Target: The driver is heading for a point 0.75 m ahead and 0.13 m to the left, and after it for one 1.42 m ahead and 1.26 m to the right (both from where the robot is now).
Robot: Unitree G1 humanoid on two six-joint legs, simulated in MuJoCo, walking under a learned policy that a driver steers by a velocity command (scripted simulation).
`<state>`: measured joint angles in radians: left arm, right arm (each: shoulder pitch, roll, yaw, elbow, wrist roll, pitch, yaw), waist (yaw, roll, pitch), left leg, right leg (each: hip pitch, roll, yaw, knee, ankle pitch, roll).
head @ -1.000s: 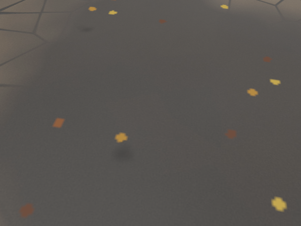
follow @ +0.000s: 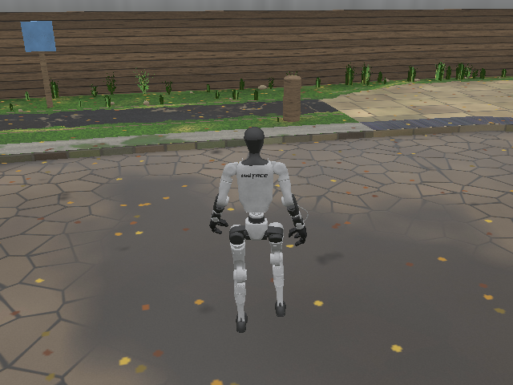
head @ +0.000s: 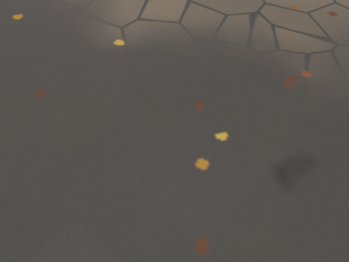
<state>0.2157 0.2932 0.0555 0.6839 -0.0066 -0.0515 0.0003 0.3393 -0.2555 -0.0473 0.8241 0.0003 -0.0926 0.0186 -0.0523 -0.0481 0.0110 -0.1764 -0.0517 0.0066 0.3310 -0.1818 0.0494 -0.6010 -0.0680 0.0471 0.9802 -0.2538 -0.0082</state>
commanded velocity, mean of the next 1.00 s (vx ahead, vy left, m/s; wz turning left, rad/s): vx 0.50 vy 0.00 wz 0.26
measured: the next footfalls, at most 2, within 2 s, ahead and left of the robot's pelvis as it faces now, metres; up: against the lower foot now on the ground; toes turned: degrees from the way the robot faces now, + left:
right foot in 0.26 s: +0.31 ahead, -0.15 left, +0.00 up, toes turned -2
left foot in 0.80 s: +0.58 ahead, +0.11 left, +0.00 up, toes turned +16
